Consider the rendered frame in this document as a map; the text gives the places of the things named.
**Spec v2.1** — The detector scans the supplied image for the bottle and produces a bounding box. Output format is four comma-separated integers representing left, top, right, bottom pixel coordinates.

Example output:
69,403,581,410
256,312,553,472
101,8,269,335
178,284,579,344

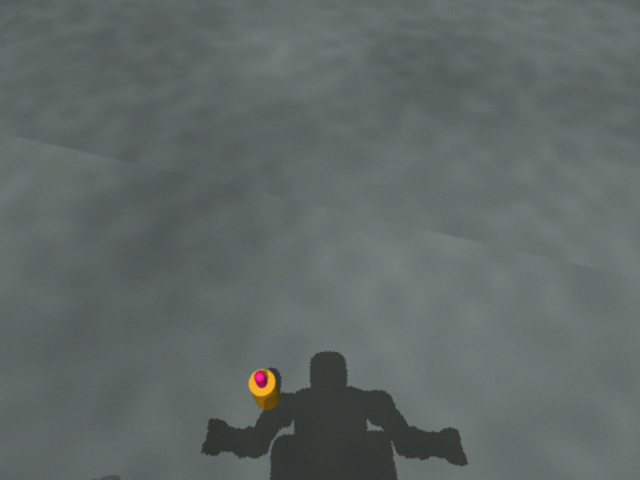
249,369,280,410

